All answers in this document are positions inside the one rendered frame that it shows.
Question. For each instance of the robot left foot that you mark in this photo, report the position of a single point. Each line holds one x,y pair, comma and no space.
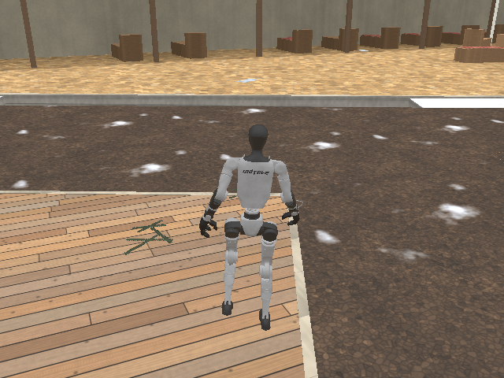
227,309

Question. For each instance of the left robot upper arm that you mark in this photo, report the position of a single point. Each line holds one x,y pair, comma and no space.
225,177

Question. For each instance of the left robot hand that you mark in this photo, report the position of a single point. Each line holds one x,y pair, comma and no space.
203,226

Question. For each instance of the robot right forearm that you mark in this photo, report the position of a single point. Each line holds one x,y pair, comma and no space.
292,206

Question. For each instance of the left robot shin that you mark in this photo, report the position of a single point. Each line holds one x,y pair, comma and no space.
229,277

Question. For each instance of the right robot hand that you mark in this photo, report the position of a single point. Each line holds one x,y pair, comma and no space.
295,221

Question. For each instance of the right robot upper arm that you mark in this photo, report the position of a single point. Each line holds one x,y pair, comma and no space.
284,181

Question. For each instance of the robot left forearm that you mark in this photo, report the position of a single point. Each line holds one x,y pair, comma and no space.
212,207

